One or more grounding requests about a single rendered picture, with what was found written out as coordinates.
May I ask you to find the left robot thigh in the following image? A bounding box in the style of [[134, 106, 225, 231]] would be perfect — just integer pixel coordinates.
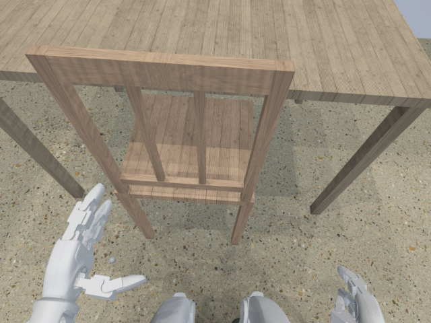
[[150, 297, 195, 323]]

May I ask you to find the left robot hand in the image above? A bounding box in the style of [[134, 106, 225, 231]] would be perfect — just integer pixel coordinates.
[[42, 183, 146, 302]]

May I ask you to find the right robot hand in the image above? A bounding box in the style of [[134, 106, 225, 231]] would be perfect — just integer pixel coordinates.
[[331, 265, 385, 323]]

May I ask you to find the table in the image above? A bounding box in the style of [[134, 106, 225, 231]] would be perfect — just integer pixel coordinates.
[[0, 0, 431, 215]]

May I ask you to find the robot thigh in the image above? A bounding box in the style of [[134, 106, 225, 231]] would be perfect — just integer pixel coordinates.
[[240, 296, 290, 323], [150, 297, 195, 323]]

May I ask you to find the right robot thigh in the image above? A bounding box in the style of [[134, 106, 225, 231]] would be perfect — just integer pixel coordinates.
[[240, 296, 290, 323]]

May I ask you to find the left robot forearm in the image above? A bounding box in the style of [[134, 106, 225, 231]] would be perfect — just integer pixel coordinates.
[[25, 297, 79, 323]]

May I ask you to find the chair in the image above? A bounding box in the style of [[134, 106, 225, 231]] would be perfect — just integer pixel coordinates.
[[25, 44, 295, 245]]

